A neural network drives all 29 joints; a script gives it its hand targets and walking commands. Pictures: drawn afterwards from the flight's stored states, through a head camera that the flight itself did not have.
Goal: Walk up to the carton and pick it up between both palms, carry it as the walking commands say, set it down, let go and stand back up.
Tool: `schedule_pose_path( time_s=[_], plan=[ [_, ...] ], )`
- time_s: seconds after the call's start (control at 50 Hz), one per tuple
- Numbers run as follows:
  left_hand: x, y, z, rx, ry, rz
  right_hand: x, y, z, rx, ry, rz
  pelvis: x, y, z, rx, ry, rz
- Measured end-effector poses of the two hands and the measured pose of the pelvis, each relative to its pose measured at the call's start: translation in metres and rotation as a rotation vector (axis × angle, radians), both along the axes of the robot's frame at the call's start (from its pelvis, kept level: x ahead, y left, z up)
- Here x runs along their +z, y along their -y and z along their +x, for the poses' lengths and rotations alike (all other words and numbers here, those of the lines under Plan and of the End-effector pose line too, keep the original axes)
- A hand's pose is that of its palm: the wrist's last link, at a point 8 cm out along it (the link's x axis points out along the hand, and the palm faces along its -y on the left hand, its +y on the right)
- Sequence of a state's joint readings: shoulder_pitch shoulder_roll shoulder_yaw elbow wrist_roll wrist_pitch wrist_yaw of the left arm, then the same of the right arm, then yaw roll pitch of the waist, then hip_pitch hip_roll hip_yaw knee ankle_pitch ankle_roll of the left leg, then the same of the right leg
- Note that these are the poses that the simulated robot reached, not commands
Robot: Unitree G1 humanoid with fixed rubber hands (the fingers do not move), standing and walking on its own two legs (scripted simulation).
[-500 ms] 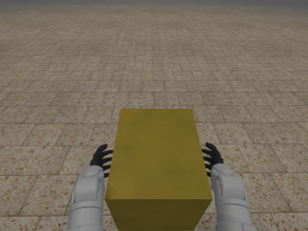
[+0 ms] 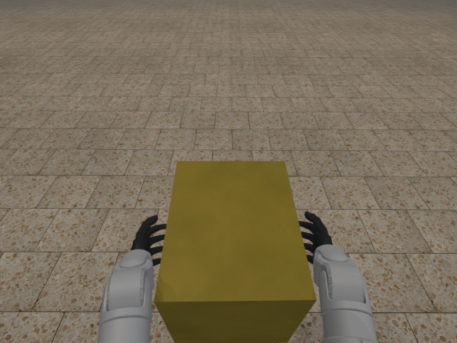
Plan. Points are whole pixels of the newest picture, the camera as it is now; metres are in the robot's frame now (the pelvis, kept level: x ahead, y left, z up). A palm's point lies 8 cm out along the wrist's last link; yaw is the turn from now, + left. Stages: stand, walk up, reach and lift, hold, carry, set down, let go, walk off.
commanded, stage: reach and lift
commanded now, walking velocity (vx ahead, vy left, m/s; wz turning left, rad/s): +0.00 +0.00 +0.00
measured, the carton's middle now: (231, 250) +0.33 +0.00 -0.02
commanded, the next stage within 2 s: hold in 0.18 s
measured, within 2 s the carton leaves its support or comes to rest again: neither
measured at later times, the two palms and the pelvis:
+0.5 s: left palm (141, 261) +0.27 +0.16 +0.05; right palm (323, 256) +0.27 -0.16 +0.05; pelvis -0.01 +0.00 +0.00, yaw +0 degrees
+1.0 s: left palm (141, 261) +0.27 +0.16 +0.05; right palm (324, 258) +0.27 -0.16 +0.05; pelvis -0.01 +0.00 +0.00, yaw +0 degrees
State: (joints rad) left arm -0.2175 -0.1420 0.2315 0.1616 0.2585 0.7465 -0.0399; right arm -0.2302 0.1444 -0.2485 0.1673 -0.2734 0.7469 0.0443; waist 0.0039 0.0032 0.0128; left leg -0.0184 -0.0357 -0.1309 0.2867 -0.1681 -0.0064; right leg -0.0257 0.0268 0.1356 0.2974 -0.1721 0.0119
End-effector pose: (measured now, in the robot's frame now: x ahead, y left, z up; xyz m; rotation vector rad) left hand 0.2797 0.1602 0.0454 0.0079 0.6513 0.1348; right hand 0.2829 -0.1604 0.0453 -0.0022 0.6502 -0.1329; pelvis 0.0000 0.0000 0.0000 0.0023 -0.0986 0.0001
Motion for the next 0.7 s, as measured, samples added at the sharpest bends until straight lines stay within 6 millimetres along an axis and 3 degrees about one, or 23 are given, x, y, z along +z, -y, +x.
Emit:
schedule_pose_path(
  time_s=[0.7],
  plan=[
    [0.002, 0.0, -0.009, -0.001, 0.006, -0.007, 0.002, 0.0, -0.011, -0.01, 0.005, 0.002, -0.002, -0.001, -0.012, -0.002, 0.014, -0.001]
  ],
)
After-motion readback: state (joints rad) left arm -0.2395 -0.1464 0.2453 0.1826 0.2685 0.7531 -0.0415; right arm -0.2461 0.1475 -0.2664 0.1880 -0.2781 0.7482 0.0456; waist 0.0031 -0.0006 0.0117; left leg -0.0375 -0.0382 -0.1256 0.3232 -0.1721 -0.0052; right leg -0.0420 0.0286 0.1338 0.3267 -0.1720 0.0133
